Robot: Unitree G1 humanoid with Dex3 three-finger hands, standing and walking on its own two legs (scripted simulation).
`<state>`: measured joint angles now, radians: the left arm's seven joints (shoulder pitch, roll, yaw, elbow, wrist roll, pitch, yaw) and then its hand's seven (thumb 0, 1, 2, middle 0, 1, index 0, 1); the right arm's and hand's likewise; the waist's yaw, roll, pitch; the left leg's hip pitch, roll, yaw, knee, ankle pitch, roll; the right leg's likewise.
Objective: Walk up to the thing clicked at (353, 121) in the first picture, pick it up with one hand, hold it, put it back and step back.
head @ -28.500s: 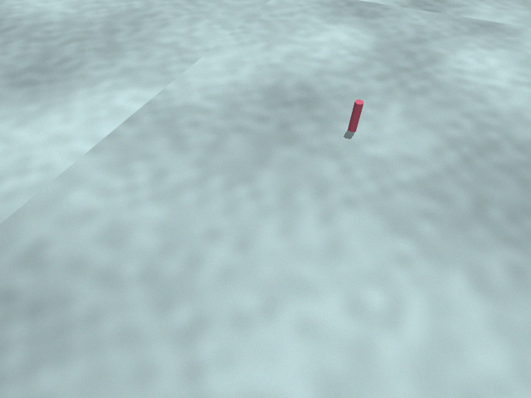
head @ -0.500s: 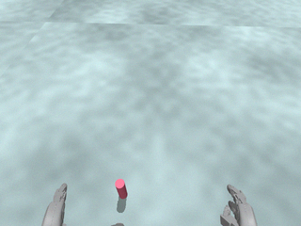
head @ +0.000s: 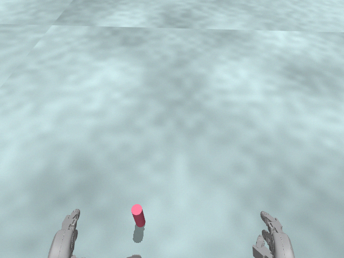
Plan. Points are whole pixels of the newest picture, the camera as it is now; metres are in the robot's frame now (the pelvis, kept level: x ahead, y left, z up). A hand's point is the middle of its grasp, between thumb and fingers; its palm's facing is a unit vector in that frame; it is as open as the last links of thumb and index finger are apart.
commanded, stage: stand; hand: left
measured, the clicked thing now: (138, 216) +0.41 +0.16 -0.62
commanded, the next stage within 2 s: none
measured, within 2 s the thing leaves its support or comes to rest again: neither
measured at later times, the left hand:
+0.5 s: hand out of the picture +0.12 +0.23 -0.11, palm faces -0.01 -0.94 -0.34, open 7.6 cm
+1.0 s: hand out of the picture +0.03 +0.25 -0.10, palm faces +0.01 -0.94 -0.33, open 7.4 cm
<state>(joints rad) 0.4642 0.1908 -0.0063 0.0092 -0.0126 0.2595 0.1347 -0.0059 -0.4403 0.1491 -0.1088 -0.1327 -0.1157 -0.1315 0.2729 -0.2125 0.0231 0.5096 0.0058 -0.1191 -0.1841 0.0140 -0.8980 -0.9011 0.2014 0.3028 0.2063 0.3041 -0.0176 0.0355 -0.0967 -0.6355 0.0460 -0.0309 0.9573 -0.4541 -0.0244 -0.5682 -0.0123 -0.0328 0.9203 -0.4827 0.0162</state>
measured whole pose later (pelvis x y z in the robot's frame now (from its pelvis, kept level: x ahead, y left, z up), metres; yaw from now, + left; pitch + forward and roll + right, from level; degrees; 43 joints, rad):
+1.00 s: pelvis -0.02 +0.01 +0.05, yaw +1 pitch -4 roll +0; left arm 0.19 0.31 0.00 1.08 0.02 0.00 0.01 0.01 0.91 0.89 -0.20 -0.30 -0.20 -0.30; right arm 0.15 -0.30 -0.02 1.09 -0.03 0.00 -0.01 0.01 -0.90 -0.90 0.20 0.30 0.21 0.30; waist 0.02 0.01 0.06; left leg -0.18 0.00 0.00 0.43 -0.19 0.00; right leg -0.14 -0.06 -0.02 0.44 -0.24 0.04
